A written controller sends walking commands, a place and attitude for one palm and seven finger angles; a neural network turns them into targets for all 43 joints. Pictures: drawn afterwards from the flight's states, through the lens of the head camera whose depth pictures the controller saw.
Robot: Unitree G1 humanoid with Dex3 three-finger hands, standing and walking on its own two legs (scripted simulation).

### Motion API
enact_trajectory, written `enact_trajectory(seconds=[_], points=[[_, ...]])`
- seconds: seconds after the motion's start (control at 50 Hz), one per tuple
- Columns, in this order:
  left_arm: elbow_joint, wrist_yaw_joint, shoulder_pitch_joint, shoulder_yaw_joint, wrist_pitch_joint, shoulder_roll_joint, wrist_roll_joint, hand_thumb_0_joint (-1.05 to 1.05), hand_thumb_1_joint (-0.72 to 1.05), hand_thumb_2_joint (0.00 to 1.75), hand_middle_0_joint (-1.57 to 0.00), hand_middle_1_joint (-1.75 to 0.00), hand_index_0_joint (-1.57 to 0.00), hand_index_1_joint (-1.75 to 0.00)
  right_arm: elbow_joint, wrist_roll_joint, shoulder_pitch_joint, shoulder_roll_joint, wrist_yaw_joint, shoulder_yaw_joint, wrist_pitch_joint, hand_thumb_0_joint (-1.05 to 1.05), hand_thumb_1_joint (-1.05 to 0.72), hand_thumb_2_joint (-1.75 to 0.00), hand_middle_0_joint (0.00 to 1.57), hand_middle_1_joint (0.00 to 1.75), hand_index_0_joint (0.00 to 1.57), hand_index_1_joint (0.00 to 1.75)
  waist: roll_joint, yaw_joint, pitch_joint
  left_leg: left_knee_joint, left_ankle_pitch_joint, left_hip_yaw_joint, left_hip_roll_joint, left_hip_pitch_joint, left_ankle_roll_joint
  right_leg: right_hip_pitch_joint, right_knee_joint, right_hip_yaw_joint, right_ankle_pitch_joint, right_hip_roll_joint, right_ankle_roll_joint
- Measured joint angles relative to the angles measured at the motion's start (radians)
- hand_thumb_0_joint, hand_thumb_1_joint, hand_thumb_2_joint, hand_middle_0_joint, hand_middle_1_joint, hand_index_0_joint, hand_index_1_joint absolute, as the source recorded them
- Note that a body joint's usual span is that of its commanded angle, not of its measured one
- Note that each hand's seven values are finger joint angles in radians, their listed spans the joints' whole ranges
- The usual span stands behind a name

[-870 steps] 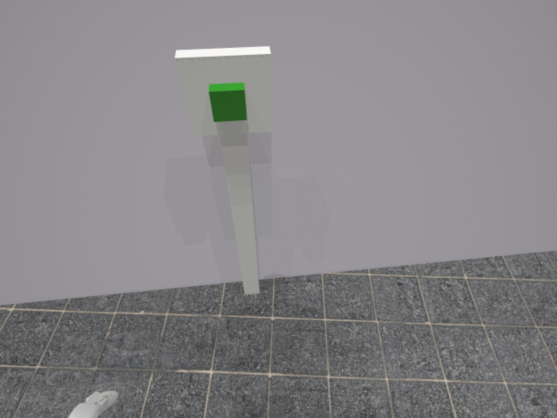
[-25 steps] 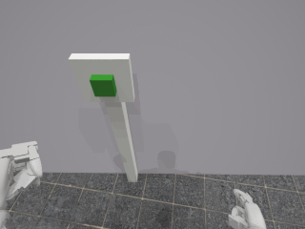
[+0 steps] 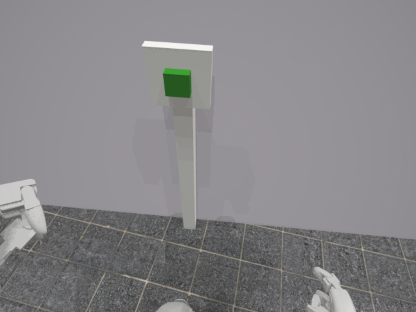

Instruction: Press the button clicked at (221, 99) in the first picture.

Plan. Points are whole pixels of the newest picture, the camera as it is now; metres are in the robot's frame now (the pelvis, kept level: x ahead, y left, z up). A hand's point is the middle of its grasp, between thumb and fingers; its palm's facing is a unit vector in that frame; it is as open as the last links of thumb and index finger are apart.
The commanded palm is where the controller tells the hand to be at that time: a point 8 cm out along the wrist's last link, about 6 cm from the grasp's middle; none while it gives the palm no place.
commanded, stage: step back with the hand held close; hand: left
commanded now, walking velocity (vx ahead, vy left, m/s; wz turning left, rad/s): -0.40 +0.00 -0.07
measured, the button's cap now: (178, 82) +0.61 +0.12 +0.13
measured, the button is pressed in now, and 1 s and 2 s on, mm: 0 0 0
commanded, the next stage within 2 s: stop stepping back and stand still in 0.18 s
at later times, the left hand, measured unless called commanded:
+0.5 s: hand out of the picture -0.03 +0.30 +0.20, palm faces +0.50 -0.80 -0.34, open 3.0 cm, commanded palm -0.04 +0.33 +0.19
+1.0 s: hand out of the picture -0.07 +0.31 +0.18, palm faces +0.37 -0.79 -0.49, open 3.1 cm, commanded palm -0.12 +0.34 +0.19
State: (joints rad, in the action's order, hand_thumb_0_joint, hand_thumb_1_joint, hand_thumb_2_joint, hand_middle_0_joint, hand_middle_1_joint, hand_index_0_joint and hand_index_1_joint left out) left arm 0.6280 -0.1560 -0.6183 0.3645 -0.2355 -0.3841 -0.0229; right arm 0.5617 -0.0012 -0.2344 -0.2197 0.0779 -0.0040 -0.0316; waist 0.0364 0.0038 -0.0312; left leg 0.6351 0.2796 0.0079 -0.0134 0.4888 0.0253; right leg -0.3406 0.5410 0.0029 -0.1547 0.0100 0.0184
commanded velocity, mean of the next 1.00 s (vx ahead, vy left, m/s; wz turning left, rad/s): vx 0.11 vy -0.02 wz -0.02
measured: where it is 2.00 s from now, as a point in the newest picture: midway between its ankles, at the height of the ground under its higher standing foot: outside the picture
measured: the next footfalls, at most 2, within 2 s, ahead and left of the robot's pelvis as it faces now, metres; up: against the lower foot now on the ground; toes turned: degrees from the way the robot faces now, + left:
right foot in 0.36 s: -0.18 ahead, -0.07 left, +0.00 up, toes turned -2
left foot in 0.56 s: -0.13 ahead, +0.18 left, +0.00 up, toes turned +1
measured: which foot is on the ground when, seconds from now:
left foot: down 0.00-0.34, up 0.36-0.54, down 0.56-0.92, up 0.94-1.00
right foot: down 0.00-0.10, up 0.12-0.34, down 0.36-0.56, up 0.58-0.92, down 0.94-1.00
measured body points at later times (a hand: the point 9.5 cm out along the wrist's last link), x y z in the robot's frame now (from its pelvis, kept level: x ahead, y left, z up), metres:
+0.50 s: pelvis -0.17 +0.05 -0.01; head -0.22 +0.08 +0.44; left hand -0.06 +0.34 +0.22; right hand -0.01 -0.17 -0.08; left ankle -0.13 +0.15 -0.68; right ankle -0.22 -0.07 -0.72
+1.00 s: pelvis -0.27 +0.07 +0.01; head -0.28 +0.06 +0.45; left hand -0.10 +0.35 +0.21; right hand -0.15 -0.19 -0.09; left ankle -0.20 +0.18 -0.68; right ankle -0.28 -0.04 -0.72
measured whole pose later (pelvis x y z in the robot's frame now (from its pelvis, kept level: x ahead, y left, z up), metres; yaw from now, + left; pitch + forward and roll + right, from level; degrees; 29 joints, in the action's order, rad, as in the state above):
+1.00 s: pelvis -0.27 +0.07 +0.01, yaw -3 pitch -1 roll -2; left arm 0.53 -0.14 -0.62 0.39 -0.20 -0.40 -0.02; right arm 0.68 -0.01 -0.27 -0.24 0.07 0.03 -0.05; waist 0.05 0.00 0.02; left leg 0.97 0.37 0.00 0.05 0.53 0.02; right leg -0.23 0.55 0.10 -0.30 0.01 -0.04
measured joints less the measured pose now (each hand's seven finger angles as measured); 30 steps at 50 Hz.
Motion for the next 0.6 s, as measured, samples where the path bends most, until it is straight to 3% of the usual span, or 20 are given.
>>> enact_trajectory(seconds=[0.04,0.1,0.16,0.2,0.24,0.3,0.34,0.36,0.38,0.42,0.46,0.48,0.52,0.56,0.6], points=[[0.013,-0.01,-0.001,-0.006,-0.009,0.005,0.003,0.01,0.89,0.9,-1.31,-1.5,-1.31,-1.49,0.022,-0.003,0.001,-0.009,-0.001,0.005,0.001,0.01,-0.91,-0.9,0.2,0.3,0.2,0.3,0.003,0.005,0.002,0.047,0.059,-0.003,-0.003,0.013,-0.008,-0.01,0.022,-0.004,-0.01,-0.001,0.009],[0.002,-0.02,0.026,-0.013,-0.01,0.015,0.003,0.01,0.89,0.9,-1.31,-1.5,-1.31,-1.49,0.034,-0.003,0.005,-0.019,0.009,0.007,0.007,0.01,-0.91,-0.9,0.2,0.3,0.2,0.3,0.008,0.006,0.004,0.054,0.012,0.012,0.005,0.027,0.013,-0.051,0.095,-0.002,-0.116,-0.005,0.01],[-0.043,-0.019,0.1,0.003,0.011,-0.003,0.007,0.01,0.89,0.9,-1.31,-1.5,-1.31,-1.49,0.036,-0.014,0.018,-0.003,0.02,0.02,-0.015,0.01,-0.91,-0.9,0.2,0.3,0.2,0.3,0.038,-0.017,-0.013,0.0,-0.145,0.006,0.036,0.042,0.06,-0.147,0.433,-0.032,-0.285,0.063,0.006],[-0.055,-0.011,0.154,0.019,0.019,-0.037,0.004,0.01,0.89,0.9,-1.31,-1.5,-1.31,-1.49,0.05,-0.017,0.019,0.025,0.005,0.028,-0.032,0.01,-0.91,-0.9,0.2,0.3,0.2,0.3,0.034,-0.034,-0.017,-0.056,-0.224,0.014,0.058,0.046,0.064,-0.153,0.615,-0.027,-0.326,0.095,0.003],[-0.039,-0.011,0.169,0.033,0.017,-0.059,-0.006,0.01,0.89,0.9,-1.31,-1.5,-1.31,-1.49,0.064,-0.013,0.016,0.046,-0.018,0.027,-0.037,0.01,-0.91,-0.9,0.2,0.3,0.2,0.3,0.018,-0.044,0.0,-0.111,-0.254,0.038,0.073,0.06,0.056,-0.111,0.664,0.0,-0.35,0.104,-0.004],[0.014,-0.009,0.131,0.039,0.017,-0.064,-0.026,0.01,0.89,0.9,-1.3,-1.5,-1.31,-1.49,0.072,-0.004,0.018,0.062,-0.045,0.023,-0.042,0.01,-0.91,-0.9,0.2,0.3,0.2,0.3,0.0,-0.047,0.042,-0.203,-0.274,0.086,0.079,0.086,0.029,0.022,0.514,0.07,-0.416,0.099,-0.031],[0.054,-0.003,0.094,0.044,0.014,-0.075,-0.037,0.01,0.89,0.9,-1.3,-1.5,-1.31,-1.49,0.062,-0.001,0.023,0.064,-0.051,0.019,-0.052,0.01,-0.91,-0.9,0.2,0.3,0.2,0.3,-0.015,-0.036,0.063,-0.238,-0.254,0.121,0.065,0.117,-0.019,0.141,0.274,0.115,-0.454,0.093,-0.06],[0.084,-0.002,0.069,0.063,0.008,-0.095,-0.04,0.01,0.89,0.9,-1.3,-1.5,-1.3,-1.49,0.05,0.002,0.029,0.065,-0.053,0.013,-0.059,0.01,-0.91,-0.9,0.2,0.3,0.2,0.3,-0.049,-0.018,0.071,-0.186,-0.161,0.148,0.044,0.165,-0.06,0.193,0.124,0.109,-0.459,0.068,-0.087],[0.104,0.004,0.053,0.066,-0.003,-0.092,-0.034,0.01,0.89,0.9,-1.3,-1.5,-1.3,-1.49,0.052,0.004,0.047,0.053,-0.057,0.012,-0.062,0.01,-0.91,-0.9,0.2,0.3,0.2,0.3,-0.045,0.007,0.057,-0.019,-0.055,0.114,0.042,0.222,-0.083,0.177,0.109,0.102,-0.397,0.06,-0.1],[0.126,0.022,0.02,0.044,-0.003,-0.077,-0.033,0.01,0.89,0.9,-1.31,-1.5,-1.31,-1.49,0.097,-0.001,0.049,0.035,-0.061,0.011,-0.044,0.01,-0.91,-0.9,0.2,0.3,0.2,0.3,-0.017,0.019,0.059,0.399,0.042,0.008,0.011,0.281,-0.088,0.155,0.168,0.12,-0.359,0.062,-0.082],[0.103,0.035,0.001,0.034,0.001,-0.06,-0.036,0.01,0.89,0.9,-1.31,-1.5,-1.31,-1.49,0.131,0.004,0.007,0.045,-0.051,0.003,-0.019,0.01,-0.91,-0.9,0.2,0.3,0.2,0.3,-0.038,0.043,0.111,0.56,0.018,-0.022,0.003,0.219,-0.072,0.164,0.137,0.107,-0.327,0.045,-0.058],[0.08,0.033,-0.001,0.037,0.002,-0.042,-0.033,0.01,0.89,0.9,-1.31,-1.5,-1.31,-1.49,0.136,0.005,-0.013,0.052,-0.042,-0.004,-0.013,0.01,-0.91,-0.9,0.2,0.3,0.2,0.3,-0.054,0.058,0.135,0.53,0.017,-0.023,0.016,0.153,-0.06,0.167,0.108,0.089,-0.304,0.036,-0.048],[0.017,0.016,0.021,0.04,0.007,-0.002,-0.023,0.0,0.89,0.9,-1.31,-1.5,-1.31,-1.49,0.126,0.002,-0.044,0.054,-0.023,-0.017,-0.02,0.01,-0.91,-0.9,0.2,0.3,0.2,0.3,-0.076,0.071,0.163,0.327,0.052,-0.028,0.045,-0.013,-0.032,0.164,0.062,0.06,-0.259,0.018,-0.033],[-0.05,-0.004,0.083,0.026,0.017,0.036,-0.012,0.0,0.89,0.9,-1.31,-1.5,-1.32,-1.49,0.1,-0.003,-0.053,0.032,-0.003,-0.022,-0.051,0.01,-0.91,-0.9,0.21,0.3,0.2,0.3,-0.069,0.058,0.158,0.056,0.132,-0.033,0.059,-0.169,-0.023,0.129,0.083,0.056,-0.247,-0.001,-0.021],[-0.129,-0.024,0.174,0.008,0.037,0.061,-0.004,0.0,0.89,0.9,-1.31,-1.51,-1.31,-1.5,0.093,-0.008,-0.019,0.029,0.009,-0.019,-0.069,0.01,-0.91,-0.9,0.2,0.3,0.2,0.3,-0.085,0.041,0.097,0.019,0.099,-0.011,0.021,-0.173,-0.013,0.066,0.192,0.012,-0.312,-0.018,-0.028]])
